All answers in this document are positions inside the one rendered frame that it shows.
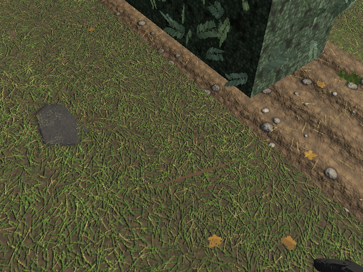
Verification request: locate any right robot hand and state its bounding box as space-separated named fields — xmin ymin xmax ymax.
xmin=314 ymin=258 xmax=363 ymax=272

